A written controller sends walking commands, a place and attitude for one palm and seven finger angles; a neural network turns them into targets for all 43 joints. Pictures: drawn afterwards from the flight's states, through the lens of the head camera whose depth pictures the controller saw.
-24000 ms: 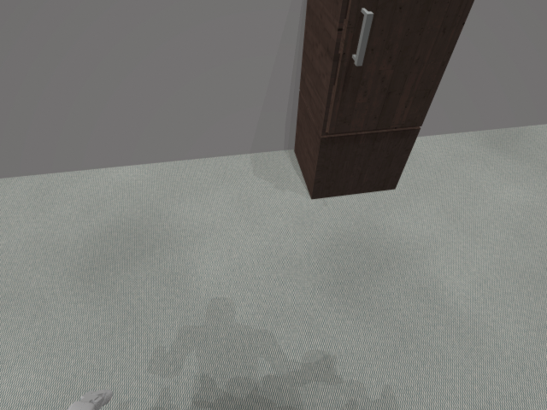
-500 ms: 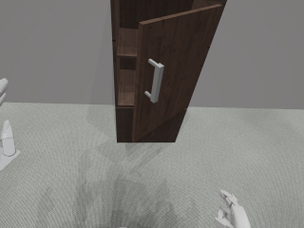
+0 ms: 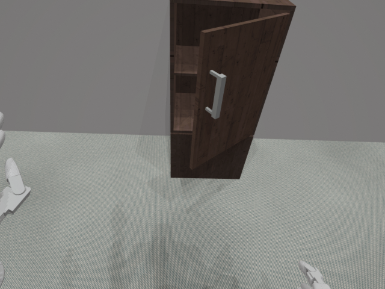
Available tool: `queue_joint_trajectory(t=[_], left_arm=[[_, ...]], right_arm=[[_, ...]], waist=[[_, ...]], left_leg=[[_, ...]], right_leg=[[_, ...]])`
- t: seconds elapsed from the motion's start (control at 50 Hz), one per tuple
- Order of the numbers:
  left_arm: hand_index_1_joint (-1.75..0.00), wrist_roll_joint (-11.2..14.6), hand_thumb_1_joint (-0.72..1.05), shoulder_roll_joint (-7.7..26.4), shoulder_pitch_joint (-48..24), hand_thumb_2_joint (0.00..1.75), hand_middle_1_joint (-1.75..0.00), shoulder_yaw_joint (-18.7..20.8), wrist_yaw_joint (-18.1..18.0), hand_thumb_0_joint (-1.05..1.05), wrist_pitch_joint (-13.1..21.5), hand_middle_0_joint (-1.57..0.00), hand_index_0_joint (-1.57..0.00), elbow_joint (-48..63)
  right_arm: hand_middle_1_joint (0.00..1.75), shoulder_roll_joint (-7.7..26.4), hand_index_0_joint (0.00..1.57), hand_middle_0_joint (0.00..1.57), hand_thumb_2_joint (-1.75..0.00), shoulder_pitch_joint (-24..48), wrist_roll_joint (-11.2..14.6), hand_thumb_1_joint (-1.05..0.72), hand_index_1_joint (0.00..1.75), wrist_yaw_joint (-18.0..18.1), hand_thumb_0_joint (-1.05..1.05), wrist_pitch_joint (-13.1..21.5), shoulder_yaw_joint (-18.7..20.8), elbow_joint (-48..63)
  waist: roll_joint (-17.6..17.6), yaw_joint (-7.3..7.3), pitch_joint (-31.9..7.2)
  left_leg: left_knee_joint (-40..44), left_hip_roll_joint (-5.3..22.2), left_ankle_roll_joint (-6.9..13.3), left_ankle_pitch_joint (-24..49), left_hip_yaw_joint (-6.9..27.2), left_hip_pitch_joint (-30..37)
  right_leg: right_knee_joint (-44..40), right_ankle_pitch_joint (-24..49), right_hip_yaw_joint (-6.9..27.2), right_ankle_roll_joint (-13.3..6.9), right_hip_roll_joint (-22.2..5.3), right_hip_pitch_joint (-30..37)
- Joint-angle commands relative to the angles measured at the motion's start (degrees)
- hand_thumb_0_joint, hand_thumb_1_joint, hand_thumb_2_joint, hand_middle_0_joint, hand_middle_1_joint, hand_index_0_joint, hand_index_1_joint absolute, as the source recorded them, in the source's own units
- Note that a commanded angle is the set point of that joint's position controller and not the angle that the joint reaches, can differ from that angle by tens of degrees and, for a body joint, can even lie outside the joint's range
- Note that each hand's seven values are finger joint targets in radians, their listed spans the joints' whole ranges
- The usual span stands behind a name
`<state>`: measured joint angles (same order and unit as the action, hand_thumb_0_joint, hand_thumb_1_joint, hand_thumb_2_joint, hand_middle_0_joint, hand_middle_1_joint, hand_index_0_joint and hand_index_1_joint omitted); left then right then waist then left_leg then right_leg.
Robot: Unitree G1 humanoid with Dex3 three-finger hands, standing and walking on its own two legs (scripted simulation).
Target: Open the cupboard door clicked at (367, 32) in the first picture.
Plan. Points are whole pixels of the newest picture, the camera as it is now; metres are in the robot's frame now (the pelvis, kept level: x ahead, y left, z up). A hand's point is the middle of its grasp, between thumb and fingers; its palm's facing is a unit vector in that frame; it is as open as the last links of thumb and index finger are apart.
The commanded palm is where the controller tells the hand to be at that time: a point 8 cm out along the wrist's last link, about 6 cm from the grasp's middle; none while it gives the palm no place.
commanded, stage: stop stepping back and stand still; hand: left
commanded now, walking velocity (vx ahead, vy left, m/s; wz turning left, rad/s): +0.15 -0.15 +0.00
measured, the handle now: (214, 95) +0.71 -0.03 +0.06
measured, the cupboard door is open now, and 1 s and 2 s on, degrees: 38 38 38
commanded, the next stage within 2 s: let the arm hang, fingers relaxed in 0.22 s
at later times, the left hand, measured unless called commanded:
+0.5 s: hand (93, 279) +0.17 +0.22 -0.08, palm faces +0.14 -0.93 -0.35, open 7.4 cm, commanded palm none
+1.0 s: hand out of the picture +0.02 +0.20 -0.15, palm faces +0.08 -0.96 -0.28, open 7.3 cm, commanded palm none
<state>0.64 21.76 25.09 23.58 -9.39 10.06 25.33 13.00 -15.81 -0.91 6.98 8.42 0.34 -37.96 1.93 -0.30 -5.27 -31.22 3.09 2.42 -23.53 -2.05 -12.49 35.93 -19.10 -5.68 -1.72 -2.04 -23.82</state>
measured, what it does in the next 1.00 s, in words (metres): steps on the spot: right foot, then left foot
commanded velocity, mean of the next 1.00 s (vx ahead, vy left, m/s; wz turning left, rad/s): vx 0.03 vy -0.03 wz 0.00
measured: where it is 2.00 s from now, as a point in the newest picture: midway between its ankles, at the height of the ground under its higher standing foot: outside the picture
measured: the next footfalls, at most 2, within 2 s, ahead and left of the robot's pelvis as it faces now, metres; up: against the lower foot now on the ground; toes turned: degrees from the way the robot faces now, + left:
right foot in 0.26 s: +0.07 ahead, -0.10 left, +0.00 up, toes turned -6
left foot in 0.52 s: +0.06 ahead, +0.12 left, +0.00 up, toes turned +7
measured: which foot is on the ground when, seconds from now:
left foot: down 0.00-0.28, up 0.30-0.50, down 0.52-1.00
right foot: down 0.00-0.00, up 0.02-0.24, down 0.26-1.00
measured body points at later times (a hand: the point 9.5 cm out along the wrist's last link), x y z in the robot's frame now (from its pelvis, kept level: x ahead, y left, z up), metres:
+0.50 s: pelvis +0.01 -0.01 -0.01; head +0.02 -0.04 +0.44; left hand +0.16 +0.26 -0.05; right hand +0.13 -0.25 -0.14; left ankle +0.01 +0.11 -0.71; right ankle +0.03 -0.09 -0.73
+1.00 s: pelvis +0.02 +0.00 +0.02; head +0.03 -0.02 +0.46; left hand +0.02 +0.25 -0.12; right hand +0.04 -0.22 -0.16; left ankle +0.02 +0.12 -0.73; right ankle +0.03 -0.09 -0.73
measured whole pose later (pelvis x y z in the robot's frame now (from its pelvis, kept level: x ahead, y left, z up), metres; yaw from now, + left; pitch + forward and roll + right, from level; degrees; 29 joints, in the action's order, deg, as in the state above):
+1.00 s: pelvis +0.02 +0.00 +0.02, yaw +3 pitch -3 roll +0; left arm -0.2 11.1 14.3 0.8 -1.2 -0.2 -63.7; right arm 10.3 -14.3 -1.1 1.2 -0.9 -0.4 -63.8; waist -3.3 -0.1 3.5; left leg -23.0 1.2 0.0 -12.2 -4.2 -8.2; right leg 24.2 -13.2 -8.6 -1.6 -2.0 -8.6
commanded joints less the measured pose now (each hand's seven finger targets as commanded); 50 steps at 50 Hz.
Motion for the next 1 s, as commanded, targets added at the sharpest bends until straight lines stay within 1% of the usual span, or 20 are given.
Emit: queue_joint_trajectory(t=[0.0, 0.04, 0.06, 0.1, 0.14, 0.2, 0.22, 0.26, 0.28, 0.3, 0.34, 0.4, 0.46, 0.5, 0.52, 0.54, 0.58, 0.64, 0.76, 0.98], left_arm=[[-0.3, -0.62, 0.9, 13.19, -3.16, 0.9, -0.3, 7.19, -1.12, 0.0, 5.19, -0.2, -0.2, 16.14], [-0.3, -0.35, 0.9, 14.03, 0.47, 0.9, -0.3, 8.47, 0.03, 0.0, 5.49, -0.2, -0.2, 16.5], [-0.3, -0.43, 0.9, 13.35, 0.97, 0.9, -0.3, 8.1, 0.38, 0.0, 5.19, -0.2, -0.2, 16.3], [-0.3, -0.58, 0.9, 13.01, 1.32, 0.9, -0.3, 7.7, 0.29, 0.0, 5.51, -0.2, -0.2, 17.4], [-0.3, 0.0, 0.9, 12.71, 3.18, 0.9, -0.3, 7.84, -0.06, 0.0, 5.05, -0.2, -0.2, 16.23], [-0.3, 0.34, 0.9, 11.6, 2.6, 0.9, -0.3, 7.33, -0.26, 0.0, 3.64, -0.2, -0.2, 10.29], [-0.3, 0.18, 0.9, 12.35, 2.81, 0.9, -0.3, 8.1, -0.45, 0.0, 3.3, -0.2, -0.2, 8.14], [-0.3, 0.61, 0.9, 15.18, 1.54, 0.9, -0.3, 9.61, -0.63, 0.0, 2.58, -0.2, -0.2, 8.52], [-0.3, 0.78, 0.9, 15.52, 1.05, 0.9, -0.3, 10.57, -0.73, 0.0, 3.07, -0.2, -0.2, 7.89], [-0.3, -4.93, 0.9, -0.19, 2.04, 0.9, -0.3, -13.06, 6.42, 0.0, -7.18, -0.2, -0.2, -28.4], [-0.3, -3.46, 0.9, -2.93, -0.91, 0.9, -0.3, -14.14, 8.01, 0.0, -9.6, -0.2, -0.2, -30.26], [-0.3, -2.63, 0.9, -2.99, -7.41, 0.9, -0.3, -17.15, 8.06, 0.0, -10.57, -0.2, -0.2, -37.22], [-0.3, -2.14, 0.9, -1.42, -7.56, 0.9, -0.3, -18.44, 8.72, 0.0, -10.54, -0.2, -0.2, -48.93], [-0.3, -1.69, 0.9, -3.51, -7.08, 0.9, -0.3, -19.74, 9.25, 0.0, -10.65, -0.2, -0.2, -54.24], [-0.3, -1.77, 0.9, -3.8, -7.39, 0.9, -0.3, -20.14, 9.16, 0.0, -10.58, -0.2, -0.2, -56.62], [-0.3, -1.95, 0.9, -3.4, -6.95, 0.9, -0.3, -20.36, 8.98, 0.0, -10.22, -0.2, -0.2, -59.34], [-0.3, -1.7, 0.9, -0.98, -7.71, 0.9, -0.3, -20.11, 8.92, 0.0, -9.57, -0.2, -0.2, -66.32], [-0.3, -1.26, 0.9, -3.64, -7.62, 0.9, -0.3, -19.96, 8.38, 0.0, -8.87, -0.2, -0.2, -71.77], [-0.3, -1.1, 0.9, -4.18, -10.07, 0.9, -0.3, -21.3, 8.16, 0.0, -9.08, -0.2, -0.2, -80.07], [-0.3, -0.95, 0.9, -4.48, -9.24, 0.9, -0.3, -21.97, 7.62, 0.0, -8.94, -0.2, -0.2, -88.14]], right_arm=[[0.3, 6.27, 0.2, 0.2, -0.9, 6.83, 0.29, -0.9, 0.3, -0.64, 0.0, 3.71, 2.67, 10.24], [0.3, 5.47, 0.2, 0.2, -0.9, 6.91, 0.25, -0.9, 0.3, -2.14, 0.0, 3.48, 2.68, 8.83], [0.3, 5.47, 0.2, 0.2, -0.9, 7.56, 0.36, -0.9, 0.3, -2.55, 0.0, 3.46, 2.41, 8.53], [0.3, 5.3, 0.2, 0.2, -0.9, 8.1, 0.45, -0.9, 0.3, -2.58, 0.0, 3.44, 2.29, 8.59], [0.3, 5.72, 0.2, 0.2, -0.9, 7.16, 0.08, -0.9, 0.3, -2.24, 0.0, 2.9, 2.41, 8.8], [0.3, 5.96, 0.2, 0.2, -0.9, 7.71, 0.27, -0.9, 0.3, -1.9, 0.0, 1.58, 2.24, 8.74], [0.3, 5.63, 0.2, 0.2, -0.9, 7.8, 0.38, -0.9, 0.3, -1.88, 0.0, 1.12, 2.28, 8.44], [0.3, 5.02, 0.2, 0.2, -0.9, 8.34, 1.52, -0.9, 0.3, -2.01, 0.0, 0.84, 2.99, 9.64], [0.3, 5.62, 0.2, 0.2, -0.9, 9.0, 0.91, -0.9, 0.3, -2.19, 0.0, 1.17, 2.9, 8.95], [0.3, 8.48, 0.2, 0.2, -0.9, 8.33, 0.85, -0.9, 0.3, -7.63, 0.0, -1.15, 4.08, 1.24], [0.3, 4.13, 0.2, 0.2, -0.9, 2.09, 0.93, -0.9, 0.3, -7.9, 0.0, -6.34, 2.82, 1.2], [0.3, 2.48, 0.2, 0.2, -0.9, 0.71, 0.11, -0.9, 0.3, -8.14, 0.0, -8.49, 1.55, 1.32], [0.3, 3.8, 0.2, 0.2, -0.9, -1.34, -1.33, -0.9, 0.3, -8.02, 0.0, -9.08, 1.84, -2.03], [0.3, 8.53, 0.2, 0.2, -0.9, -0.58, -1.81, -0.9, 0.3, -7.66, 0.0, -8.11, 1.9, -3.46], [0.3, 10.08, 0.2, 0.2, -0.9, 1.64, -2.05, -0.9, 0.3, -7.05, 0.0, -8.03, 1.73, -3.96], [0.3, 9.43, 0.2, 0.2, -0.9, 4.04, -1.93, -0.9, 0.3, -6.65, 0.0, -8.15, 1.1, -4.51], [0.3, 5.29, 0.2, 0.2, -0.9, 3.45, -1.12, -0.9, 0.3, -6.35, 0.0, -7.82, 0.14, -7.72], [0.3, 3.16, 0.2, 0.2, -0.9, 0.53, -1.01, -0.9, 0.3, -5.84, 0.0, -7.7, 0.25, -11.97], [0.3, 3.6, 0.2, 0.2, -0.9, -1.03, -0.32, -0.9, 0.3, -5.55, 0.0, -8.4, 0.55, -17.76], [0.3, 2.0, 0.2, 0.2, -0.9, -1.86, -0.3, -0.9, 0.3, -5.8, 0.0, -8.54, -0.1, -25.32]], waist=[[-12.88, -1.02, 4.43], [-10.08, -1.72, 7.9], [-9.85, -1.38, 10.43], [-15.22, -0.58, 9.57], [-17.3, -0.46, 7.57], [-11.76, -0.11, 5.96], [-6.76, 0.25, 4.89], [15.68, 0.44, 1.64], [10.11, 0.33, 2.87], [2.72, -0.75, 3.06], [5.98, -1.53, 1.81], [12.06, -2.45, 2.1], [7.96, -2.55, 3.97], [-7.3, -1.0, 3.9], [-9.93, 0.16, 3.85], [-5.63, 1.63, 4.52], [-9.02, 0.77, 4.68], [-15.23, -0.07, -0.03], [-1.48, -0.36, 4.98], [-0.39, -0.08, 9.35]], left_leg=[[19.84, 19.0, 10.33, -0.09, 24.02, 5.47], [18.39, 17.76, 10.69, 6.49, 23.86, 1.79], [18.44, 16.53, 9.92, 9.85, 19.21, -1.53], [17.0, 12.44, 6.73, 9.42, 9.63, -6.12], [15.56, 11.61, 5.99, 9.34, 7.0, -7.75], [7.99, 9.81, 3.85, 0.93, 4.48, -14.12], [0.6, 7.3, 2.69, -1.21, 2.76, -16.69], [-28.71, -3.35, -1.02, -7.37, -0.28, -24.5], [-35.27, -2.42, -1.76, -6.49, 2.64, -25.47], [-40.09, 4.07, -1.57, -12.12, 6.02, -28.56], [-36.44, 1.13, -2.36, -7.05, 2.09, -18.64], [-18.73, -1.02, -2.38, -3.4, -2.09, -9.5], [-1.45, -2.69, -2.01, 8.09, -2.41, 0.2], [5.22, 7.6, 2.37, 22.32, 11.78, -0.02], [7.28, 11.05, 4.82, 22.84, 15.3, -5.1], [6.91, 8.94, 4.04, 15.92, 11.82, -10.86], [3.0, 1.97, -1.1, 19.53, 3.66, -7.58], [4.23, 2.65, -1.86, 24.98, 2.84, -0.29], [8.83, 3.5, -1.56, 20.93, 3.16, 1.37], [13.12, 3.07, -1.43, 16.08, 2.63, 2.52]], right_leg=[[23.85, -7.0, 3.28, 2.38, 0.77, -14.09], [23.31, -4.27, 5.12, 2.37, -1.5, -15.22], [20.6, -1.77, 4.22, 2.57, -1.94, -12.62], [12.78, -0.38, 0.46, 2.62, -0.6, -2.77], [6.73, -2.32, -1.27, 2.23, 1.7, 4.98], [-3.41, -2.7, -2.61, 1.63, 3.58, 17.94], [-7.89, -3.47, 2.25, 0.06, 1.64, 21.92], [-21.36, 0.52, 35.49, -9.5, -18.14, 21.73], [-20.82, 13.04, 34.65, -10.59, -20.15, 20.9], [-12.19, 27.32, 22.7, -11.4, -24.34, 15.28], [-12.28, 16.57, 12.34, -9.88, -15.57, 6.95], [-10.95, 17.45, 4.16, -7.17, -11.5, 5.11], [-8.03, 11.28, 4.87, -3.61, -9.6, 4.23], [-1.21, 3.08, 1.71, 1.42, -3.69, 2.71], [-1.94, 0.75, 2.04, 2.22, -2.24, 8.17], [-6.42, 0.92, 4.87, 1.75, -2.11, 14.23], [-9.06, 13.77, 7.84, -0.86, -6.5, 15.44], [-9.57, 21.1, 5.71, -1.47, -6.74, 17.57], [-14.52, 16.48, 3.71, -1.0, -6.09, 16.4], [-19.32, 7.54, 4.4, -0.62, -6.13, 14.45]])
